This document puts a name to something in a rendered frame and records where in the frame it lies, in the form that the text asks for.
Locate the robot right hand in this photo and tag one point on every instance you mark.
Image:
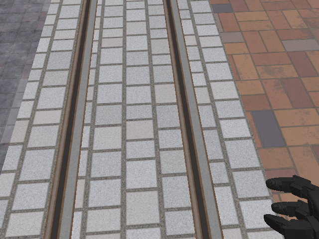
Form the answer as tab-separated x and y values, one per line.
306	226

